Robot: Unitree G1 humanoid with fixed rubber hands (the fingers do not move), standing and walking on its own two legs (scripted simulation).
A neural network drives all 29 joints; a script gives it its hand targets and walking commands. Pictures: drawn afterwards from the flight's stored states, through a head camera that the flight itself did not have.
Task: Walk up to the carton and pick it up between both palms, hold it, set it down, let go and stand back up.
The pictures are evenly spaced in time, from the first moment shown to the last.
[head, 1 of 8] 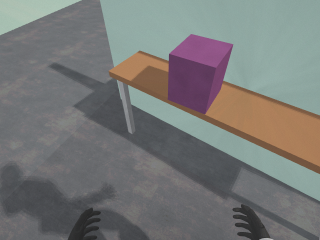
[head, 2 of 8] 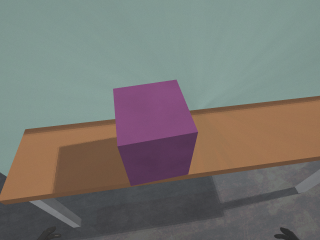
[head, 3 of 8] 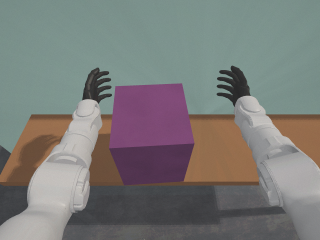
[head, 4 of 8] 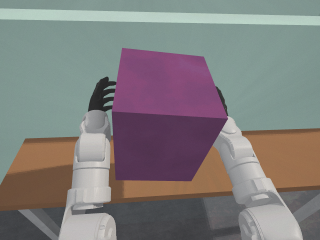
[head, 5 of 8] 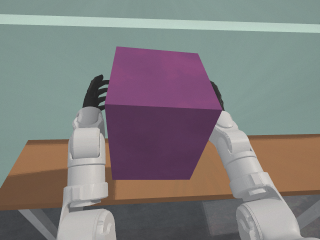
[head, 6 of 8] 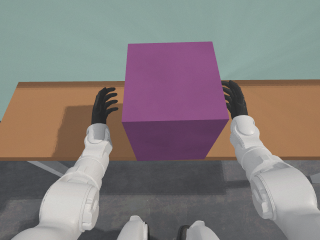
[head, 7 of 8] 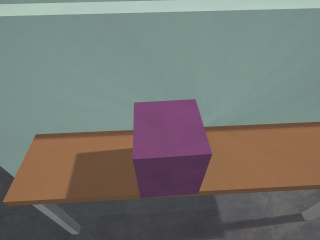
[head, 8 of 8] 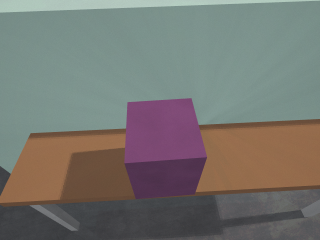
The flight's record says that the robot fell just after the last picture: no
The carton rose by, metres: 0.24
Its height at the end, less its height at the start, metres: +0.00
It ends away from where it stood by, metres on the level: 0.04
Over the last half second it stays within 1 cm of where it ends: yes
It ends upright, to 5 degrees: yes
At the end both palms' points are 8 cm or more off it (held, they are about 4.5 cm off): yes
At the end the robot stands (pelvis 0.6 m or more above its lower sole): yes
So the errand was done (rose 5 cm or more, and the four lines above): yes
